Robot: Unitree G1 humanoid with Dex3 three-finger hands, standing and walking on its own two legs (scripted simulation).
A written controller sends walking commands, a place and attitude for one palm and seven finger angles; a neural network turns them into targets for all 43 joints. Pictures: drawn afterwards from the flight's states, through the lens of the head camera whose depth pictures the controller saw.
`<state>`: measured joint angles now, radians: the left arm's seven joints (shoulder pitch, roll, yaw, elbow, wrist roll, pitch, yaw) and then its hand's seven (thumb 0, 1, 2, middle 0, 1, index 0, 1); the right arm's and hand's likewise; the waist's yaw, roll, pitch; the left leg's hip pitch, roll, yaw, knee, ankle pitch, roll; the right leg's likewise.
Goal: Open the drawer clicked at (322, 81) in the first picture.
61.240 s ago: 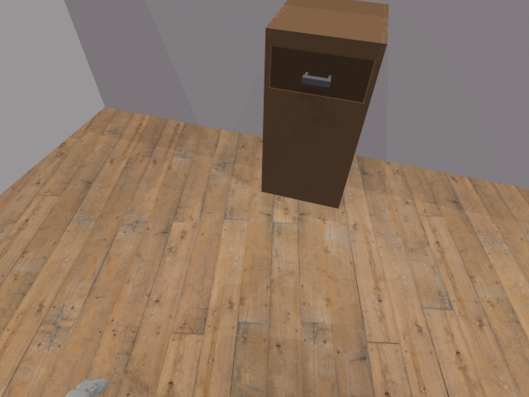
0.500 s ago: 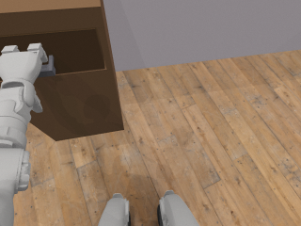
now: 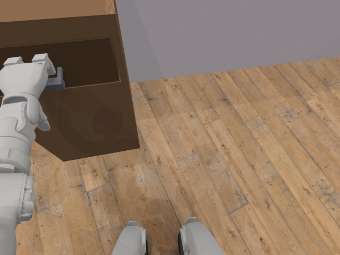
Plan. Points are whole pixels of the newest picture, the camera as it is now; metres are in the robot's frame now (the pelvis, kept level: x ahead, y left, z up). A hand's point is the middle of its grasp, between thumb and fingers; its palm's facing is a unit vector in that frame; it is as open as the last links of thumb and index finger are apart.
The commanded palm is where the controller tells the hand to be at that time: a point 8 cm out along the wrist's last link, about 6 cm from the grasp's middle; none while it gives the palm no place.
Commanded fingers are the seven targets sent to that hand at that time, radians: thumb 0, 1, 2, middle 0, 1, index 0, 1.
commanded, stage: lift the fingers back up to retry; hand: left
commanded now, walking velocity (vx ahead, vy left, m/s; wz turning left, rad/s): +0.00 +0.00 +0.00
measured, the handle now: (41, 79) +0.55 +0.30 +0.00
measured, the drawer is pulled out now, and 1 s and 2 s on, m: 0.00 0.00 0.00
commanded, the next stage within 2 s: re-aim the fingers above the handle in 0.56 s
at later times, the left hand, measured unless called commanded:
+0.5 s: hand (21, 78) +0.50 +0.30 +0.07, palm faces -0.06 -0.05 -1.00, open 13.8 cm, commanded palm +0.48 +0.28 +0.12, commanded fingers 0.00 -0.50 0.30 -0.30 -1.20 -0.30 -1.20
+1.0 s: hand (23, 83) +0.49 +0.30 +0.06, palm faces -0.10 -0.02 -1.00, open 13.8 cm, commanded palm +0.48 +0.29 +0.12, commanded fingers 0.00 -0.50 0.30 -0.30 -1.20 -0.30 -1.20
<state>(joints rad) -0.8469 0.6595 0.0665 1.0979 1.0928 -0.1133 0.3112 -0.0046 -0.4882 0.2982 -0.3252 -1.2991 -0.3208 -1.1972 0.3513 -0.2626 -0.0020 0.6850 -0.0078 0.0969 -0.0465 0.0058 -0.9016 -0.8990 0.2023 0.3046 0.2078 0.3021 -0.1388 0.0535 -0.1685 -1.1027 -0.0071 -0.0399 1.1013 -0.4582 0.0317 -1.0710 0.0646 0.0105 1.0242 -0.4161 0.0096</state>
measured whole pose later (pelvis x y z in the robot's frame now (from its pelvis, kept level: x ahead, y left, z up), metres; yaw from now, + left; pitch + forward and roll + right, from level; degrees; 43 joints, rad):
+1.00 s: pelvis +0.04 +0.00 +0.04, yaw +1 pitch +20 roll -3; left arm -0.75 0.59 0.03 1.06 1.08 -0.09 0.27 -0.01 -0.49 0.30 -0.32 -1.20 -0.32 -1.20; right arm 0.33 -0.26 -0.04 0.70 -0.01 0.14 -0.03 0.01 -0.90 -0.90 0.20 0.30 0.21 0.30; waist -0.10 0.04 -0.16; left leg -0.80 -0.01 -0.04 0.87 -0.42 0.03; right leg -0.76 0.05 0.02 0.79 -0.38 0.00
